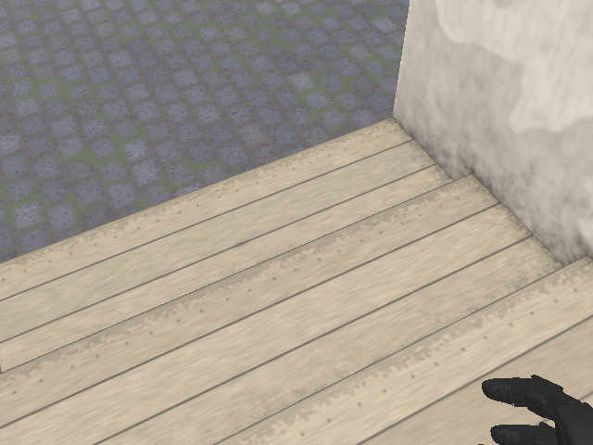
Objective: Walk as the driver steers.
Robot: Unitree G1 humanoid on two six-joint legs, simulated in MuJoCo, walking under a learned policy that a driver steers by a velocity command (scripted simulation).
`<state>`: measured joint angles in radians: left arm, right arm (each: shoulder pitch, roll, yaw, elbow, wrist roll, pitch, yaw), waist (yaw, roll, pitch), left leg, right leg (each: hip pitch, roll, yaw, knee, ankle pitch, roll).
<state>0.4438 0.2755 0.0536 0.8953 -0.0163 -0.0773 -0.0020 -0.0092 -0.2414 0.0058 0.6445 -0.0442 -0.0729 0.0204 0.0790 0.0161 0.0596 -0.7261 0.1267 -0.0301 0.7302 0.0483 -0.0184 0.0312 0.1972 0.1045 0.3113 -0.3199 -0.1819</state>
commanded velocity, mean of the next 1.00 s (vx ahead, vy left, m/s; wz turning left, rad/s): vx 0.15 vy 0.00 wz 0.66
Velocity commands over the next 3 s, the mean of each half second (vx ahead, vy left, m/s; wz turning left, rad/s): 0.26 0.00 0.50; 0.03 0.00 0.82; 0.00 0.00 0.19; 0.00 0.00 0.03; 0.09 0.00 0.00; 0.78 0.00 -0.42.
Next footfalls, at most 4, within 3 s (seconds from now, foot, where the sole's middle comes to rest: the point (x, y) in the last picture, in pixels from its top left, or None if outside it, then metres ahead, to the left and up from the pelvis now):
0.12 left None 0.34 0.11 -0.77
0.80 right None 0.43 -0.01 -0.77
1.34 left None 0.26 0.06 -0.77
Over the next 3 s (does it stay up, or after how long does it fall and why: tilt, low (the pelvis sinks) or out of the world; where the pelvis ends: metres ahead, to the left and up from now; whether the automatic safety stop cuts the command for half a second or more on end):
stays up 0.48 0.17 -0.03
